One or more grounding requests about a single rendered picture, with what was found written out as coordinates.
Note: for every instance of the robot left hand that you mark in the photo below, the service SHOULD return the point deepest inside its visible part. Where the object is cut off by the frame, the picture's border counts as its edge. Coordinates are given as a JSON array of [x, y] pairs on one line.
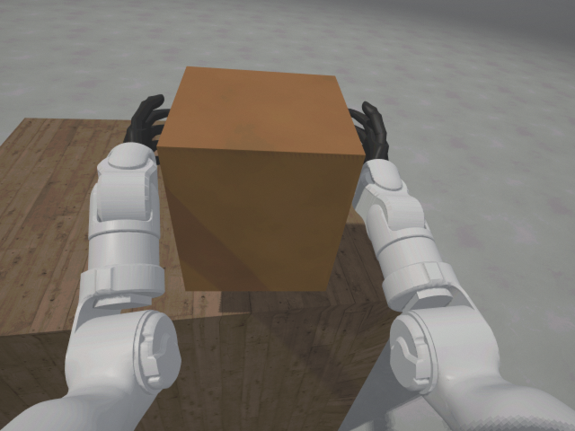
[[141, 130]]

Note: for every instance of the pedestal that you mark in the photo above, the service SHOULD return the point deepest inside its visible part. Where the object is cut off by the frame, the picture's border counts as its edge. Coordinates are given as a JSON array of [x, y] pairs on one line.
[[250, 360]]

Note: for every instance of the carton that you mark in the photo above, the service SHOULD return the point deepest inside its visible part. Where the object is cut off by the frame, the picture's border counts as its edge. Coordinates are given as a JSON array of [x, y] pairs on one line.
[[260, 170]]

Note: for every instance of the left robot forearm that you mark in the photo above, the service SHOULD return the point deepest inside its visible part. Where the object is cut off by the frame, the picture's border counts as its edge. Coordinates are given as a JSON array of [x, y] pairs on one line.
[[124, 233]]

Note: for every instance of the robot right upper arm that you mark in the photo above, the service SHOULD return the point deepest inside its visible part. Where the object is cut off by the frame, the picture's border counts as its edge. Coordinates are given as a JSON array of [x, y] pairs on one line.
[[449, 356]]

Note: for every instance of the robot right hand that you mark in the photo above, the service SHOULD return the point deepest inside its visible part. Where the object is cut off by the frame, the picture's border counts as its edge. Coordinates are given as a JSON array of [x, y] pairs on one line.
[[373, 136]]

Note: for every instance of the right robot forearm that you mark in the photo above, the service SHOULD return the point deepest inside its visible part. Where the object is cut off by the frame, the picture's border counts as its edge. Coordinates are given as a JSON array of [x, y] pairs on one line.
[[415, 275]]

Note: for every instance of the robot left upper arm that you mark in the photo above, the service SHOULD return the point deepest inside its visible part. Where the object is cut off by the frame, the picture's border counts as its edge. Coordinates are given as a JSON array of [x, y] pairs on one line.
[[116, 365]]

